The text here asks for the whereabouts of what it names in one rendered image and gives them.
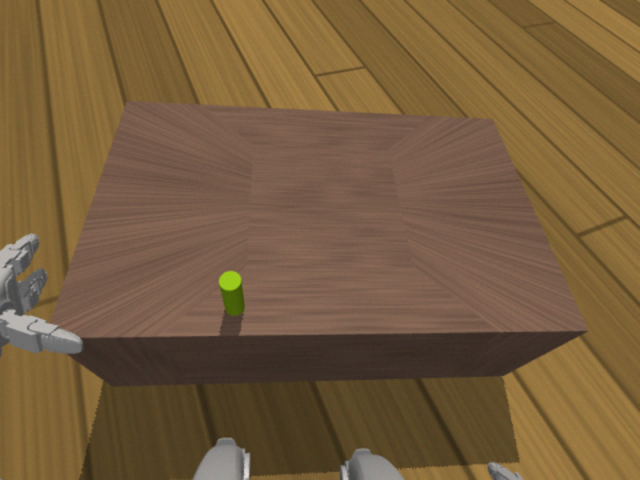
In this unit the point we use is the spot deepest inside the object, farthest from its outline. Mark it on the can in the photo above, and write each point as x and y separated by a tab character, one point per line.
232	292

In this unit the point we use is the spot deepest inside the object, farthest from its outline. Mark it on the right robot hand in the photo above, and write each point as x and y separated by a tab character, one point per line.
498	472

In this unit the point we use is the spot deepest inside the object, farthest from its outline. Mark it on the left robot hand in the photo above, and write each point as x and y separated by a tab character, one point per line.
16	298

